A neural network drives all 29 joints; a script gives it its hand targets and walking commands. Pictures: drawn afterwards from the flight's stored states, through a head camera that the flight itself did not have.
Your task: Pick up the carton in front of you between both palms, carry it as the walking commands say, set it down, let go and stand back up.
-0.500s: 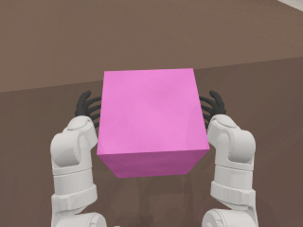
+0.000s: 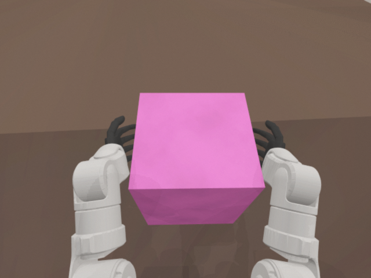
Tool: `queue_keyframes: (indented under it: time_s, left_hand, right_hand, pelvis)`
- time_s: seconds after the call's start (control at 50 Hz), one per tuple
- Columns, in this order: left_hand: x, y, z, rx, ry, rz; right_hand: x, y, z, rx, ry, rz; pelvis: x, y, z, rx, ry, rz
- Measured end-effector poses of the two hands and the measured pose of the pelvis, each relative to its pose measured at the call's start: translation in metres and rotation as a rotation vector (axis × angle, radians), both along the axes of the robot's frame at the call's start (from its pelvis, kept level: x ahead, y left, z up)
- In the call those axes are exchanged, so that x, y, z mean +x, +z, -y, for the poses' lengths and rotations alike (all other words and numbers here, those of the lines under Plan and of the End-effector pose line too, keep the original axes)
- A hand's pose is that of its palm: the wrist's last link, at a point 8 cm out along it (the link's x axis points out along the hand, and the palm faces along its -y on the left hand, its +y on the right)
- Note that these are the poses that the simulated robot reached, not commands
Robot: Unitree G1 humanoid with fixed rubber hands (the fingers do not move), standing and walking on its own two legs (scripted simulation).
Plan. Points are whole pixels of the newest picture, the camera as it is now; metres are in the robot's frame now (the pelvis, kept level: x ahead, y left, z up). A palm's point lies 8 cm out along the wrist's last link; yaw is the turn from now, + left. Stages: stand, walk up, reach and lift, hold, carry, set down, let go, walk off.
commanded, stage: carry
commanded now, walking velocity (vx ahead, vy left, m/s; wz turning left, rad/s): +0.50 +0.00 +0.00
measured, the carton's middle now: (191, 165) +0.35 +0.02 +0.07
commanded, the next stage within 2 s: none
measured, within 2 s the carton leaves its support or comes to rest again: neither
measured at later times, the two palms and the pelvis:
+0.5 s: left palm (149, 57) +0.66 +0.17 +0.16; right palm (258, 67) +0.62 -0.14 +0.17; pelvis +0.30 +0.04 +0.05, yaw -1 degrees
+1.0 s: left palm (165, 2) +0.95 +0.16 +0.23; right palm (251, 7) +0.96 -0.15 +0.22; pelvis +0.61 +0.00 +0.09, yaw -1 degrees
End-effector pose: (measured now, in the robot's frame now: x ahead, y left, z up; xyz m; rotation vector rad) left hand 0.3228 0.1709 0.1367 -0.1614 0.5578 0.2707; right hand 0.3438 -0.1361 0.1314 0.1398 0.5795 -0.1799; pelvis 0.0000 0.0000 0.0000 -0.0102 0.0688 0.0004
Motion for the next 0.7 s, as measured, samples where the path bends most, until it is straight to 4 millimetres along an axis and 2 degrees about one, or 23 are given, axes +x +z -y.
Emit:
queue_keyframes:
  time_s: [0.08, 0.16, 0.22, 0.32, 0.42, 0.48, 0.56, 0.64, 0.7]
  left_hand:
    - [0.045, 0.011, 0.001, -0.009, 0.007, 0.011]
    - [0.102, 0.029, 0.004, -0.002, -0.021, 0.065]
    - [0.147, 0.035, 0.004, 0.003, -0.047, 0.075]
    - [0.229, 0.024, 0.0, 0.013, -0.087, 0.059]
    - [0.292, 0.016, 0.004, -0.023, -0.112, -0.024]
    - [0.324, 0.023, 0.006, -0.046, -0.105, -0.017]
    - [0.369, 0.046, 0.003, -0.031, -0.082, 0.049]
    - [0.419, 0.067, 0.002, 0.003, -0.056, 0.093]
    - [0.459, 0.076, 0.005, 0.025, -0.037, 0.103]
  right_hand:
    - [0.044, 0.009, 0.001, 0.031, -0.017, 0.007]
    - [0.092, 0.026, 0.005, 0.013, -0.044, 0.061]
    - [0.131, 0.033, 0.006, -0.007, -0.058, 0.073]
    - [0.197, 0.03, 0.002, -0.027, -0.094, 0.062]
    - [0.237, 0.023, 0.001, 0.011, -0.116, -0.018]
    - [0.268, 0.033, 0.003, 0.006, -0.124, -0.01]
    - [0.321, 0.057, 0.002, 0.0, -0.1, 0.056]
    - [0.381, 0.076, 0.003, -0.011, -0.069, 0.099]
    - [0.429, 0.079, 0.007, -0.02, -0.049, 0.107]
  pelvis:
    - [0.042, 0.013, 0.0, 0.008, -0.003, -0.006]
    - [0.091, 0.02, -0.005, 0.008, -0.011, -0.015]
    - [0.134, 0.021, -0.012, 0.011, -0.019, -0.02]
    - [0.21, 0.012, -0.031, 0.043, -0.032, 0.001]
    - [0.263, 0.032, -0.04, 0.025, -0.027, 0.002]
    - [0.294, 0.045, -0.039, 0.017, -0.027, -0.002]
    - [0.34, 0.056, -0.033, 0.012, -0.023, -0.011]
    - [0.397, 0.06, -0.022, 0.01, -0.016, -0.018]
    - [0.444, 0.054, -0.01, -0.006, -0.006, -0.009]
